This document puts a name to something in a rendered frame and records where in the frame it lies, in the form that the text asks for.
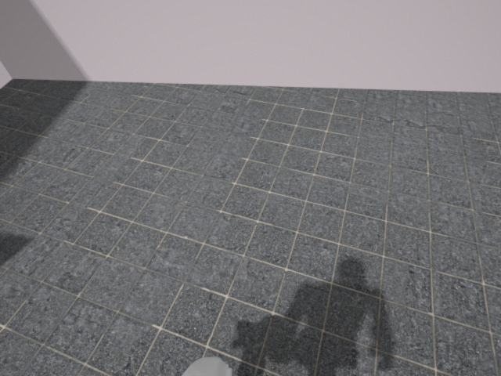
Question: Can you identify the robot left thigh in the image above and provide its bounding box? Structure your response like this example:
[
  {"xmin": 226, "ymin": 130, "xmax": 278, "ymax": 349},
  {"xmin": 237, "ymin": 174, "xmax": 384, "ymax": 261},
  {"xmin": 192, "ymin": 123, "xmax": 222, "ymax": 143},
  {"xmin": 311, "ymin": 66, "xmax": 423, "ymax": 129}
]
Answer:
[{"xmin": 182, "ymin": 357, "xmax": 232, "ymax": 376}]

